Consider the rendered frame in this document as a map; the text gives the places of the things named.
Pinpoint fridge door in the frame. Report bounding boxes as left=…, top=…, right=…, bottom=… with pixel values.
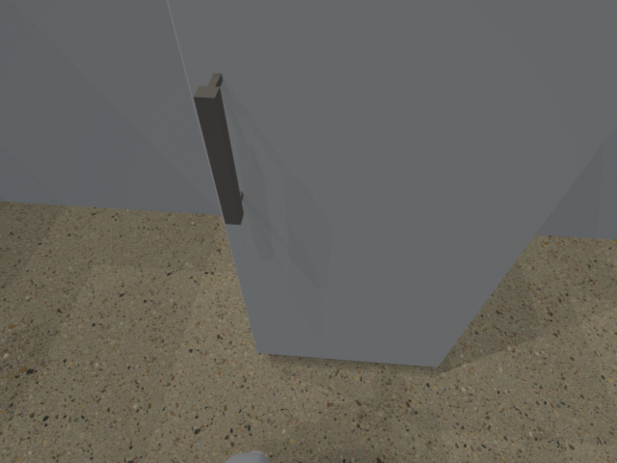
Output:
left=168, top=0, right=617, bottom=368

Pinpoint handle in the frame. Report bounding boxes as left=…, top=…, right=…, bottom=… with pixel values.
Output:
left=194, top=73, right=244, bottom=225

